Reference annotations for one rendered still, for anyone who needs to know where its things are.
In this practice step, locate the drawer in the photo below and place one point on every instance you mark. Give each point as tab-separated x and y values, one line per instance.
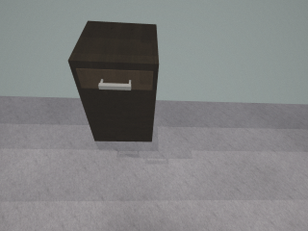
91	77

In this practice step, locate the handle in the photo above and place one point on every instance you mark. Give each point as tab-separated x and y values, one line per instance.
114	86

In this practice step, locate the cabinet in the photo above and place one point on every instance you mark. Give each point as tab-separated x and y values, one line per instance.
118	115

